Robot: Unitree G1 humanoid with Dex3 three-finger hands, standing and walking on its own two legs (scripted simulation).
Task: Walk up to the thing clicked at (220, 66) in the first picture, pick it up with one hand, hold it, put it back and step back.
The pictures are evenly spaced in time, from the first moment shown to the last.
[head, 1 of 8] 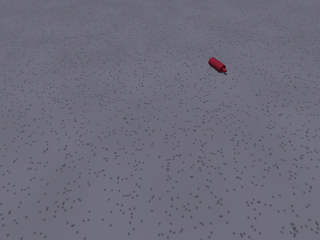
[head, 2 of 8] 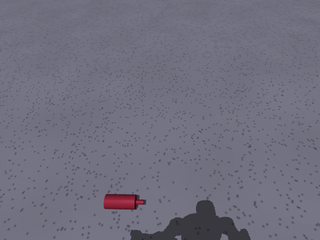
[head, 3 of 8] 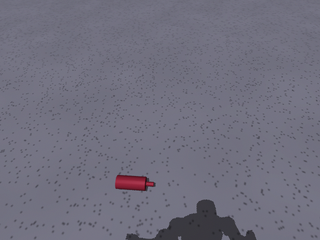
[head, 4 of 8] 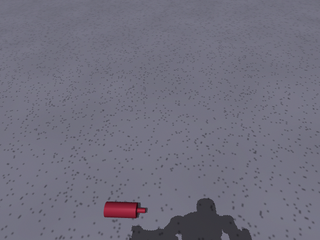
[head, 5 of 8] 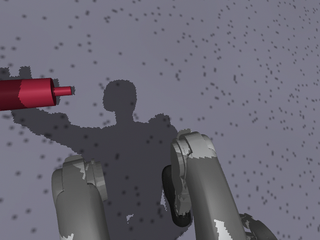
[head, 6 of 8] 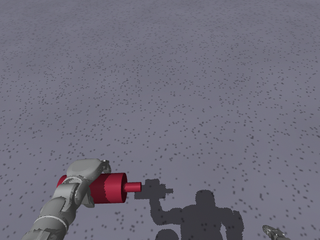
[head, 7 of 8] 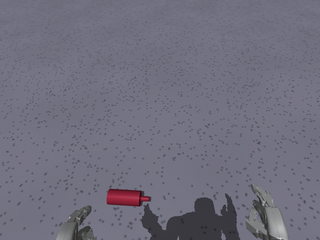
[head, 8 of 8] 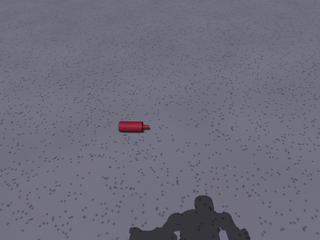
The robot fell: no
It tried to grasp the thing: yes
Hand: left
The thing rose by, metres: 0.65
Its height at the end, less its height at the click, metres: +0.00
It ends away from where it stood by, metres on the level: 0.01
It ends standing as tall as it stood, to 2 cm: yes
